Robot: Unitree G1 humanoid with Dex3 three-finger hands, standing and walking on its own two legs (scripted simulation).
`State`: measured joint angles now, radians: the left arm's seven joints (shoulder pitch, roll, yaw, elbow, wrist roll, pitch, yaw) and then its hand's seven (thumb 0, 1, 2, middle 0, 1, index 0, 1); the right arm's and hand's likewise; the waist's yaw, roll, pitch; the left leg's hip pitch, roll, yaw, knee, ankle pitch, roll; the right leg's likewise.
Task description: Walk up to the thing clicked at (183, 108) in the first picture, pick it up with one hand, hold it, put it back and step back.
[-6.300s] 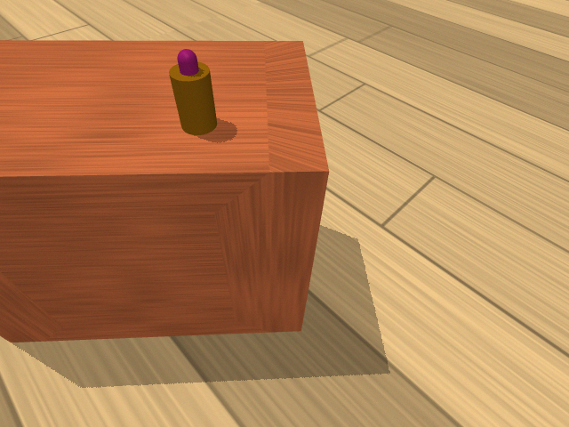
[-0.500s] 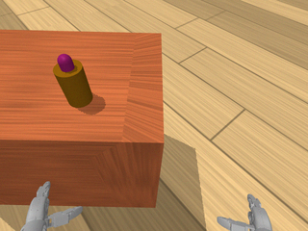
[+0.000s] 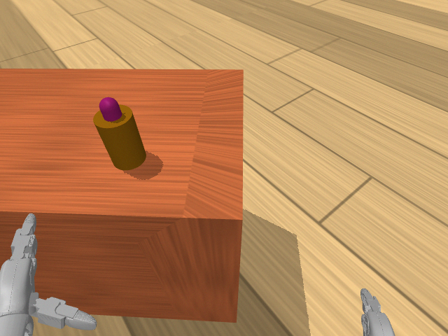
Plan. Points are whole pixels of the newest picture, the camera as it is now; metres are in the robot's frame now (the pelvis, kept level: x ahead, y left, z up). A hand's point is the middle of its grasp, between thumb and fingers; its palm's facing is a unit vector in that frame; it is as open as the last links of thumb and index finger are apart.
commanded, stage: rise first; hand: left
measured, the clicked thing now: (119, 131) +0.47 +0.25 +0.10
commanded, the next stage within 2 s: go down in 1.10 s
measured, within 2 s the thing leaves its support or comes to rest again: neither
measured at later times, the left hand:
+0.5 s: hand (20, 265) +0.17 +0.28 +0.13, palm faces +0.41 -0.78 -0.47, open 17.5 cm
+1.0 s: hand out of the picture +0.18 +0.29 +0.18, palm faces +0.47 -0.75 -0.46, open 17.6 cm
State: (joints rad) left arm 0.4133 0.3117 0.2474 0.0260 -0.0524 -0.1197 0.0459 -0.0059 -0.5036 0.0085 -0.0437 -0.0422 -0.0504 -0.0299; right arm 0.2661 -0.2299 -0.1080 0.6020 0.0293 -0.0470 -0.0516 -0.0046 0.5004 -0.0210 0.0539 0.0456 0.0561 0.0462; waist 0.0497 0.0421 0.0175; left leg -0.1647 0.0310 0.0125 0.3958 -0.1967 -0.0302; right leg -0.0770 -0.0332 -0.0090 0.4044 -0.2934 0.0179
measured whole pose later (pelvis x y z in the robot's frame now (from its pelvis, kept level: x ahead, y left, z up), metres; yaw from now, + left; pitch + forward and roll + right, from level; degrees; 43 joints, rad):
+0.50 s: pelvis -0.01 +0.00 +0.00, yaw +1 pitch -3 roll +1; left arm 0.42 0.37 0.37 -0.16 -0.05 -0.27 0.03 -0.01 -0.55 0.01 -0.06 -0.05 -0.06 -0.04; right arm 0.23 -0.24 -0.17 0.66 0.02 -0.09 -0.06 -0.01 0.49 -0.03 0.05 0.05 0.06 0.05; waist 0.07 0.05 0.04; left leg -0.16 0.03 -0.01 0.39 -0.17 -0.03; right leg -0.07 -0.03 -0.03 0.42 -0.29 0.01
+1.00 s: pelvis -0.02 +0.00 +0.00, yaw +1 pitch -4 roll +0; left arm 0.37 0.39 0.45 -0.24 -0.06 -0.34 0.03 -0.01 -0.58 0.05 -0.06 -0.05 -0.05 -0.06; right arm 0.27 -0.24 -0.19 0.59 0.03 -0.12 -0.04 -0.01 0.49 -0.05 0.06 0.05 0.06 0.05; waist 0.07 0.05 0.04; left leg -0.15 0.02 0.00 0.39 -0.17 -0.03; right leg -0.06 -0.04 -0.02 0.41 -0.28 0.02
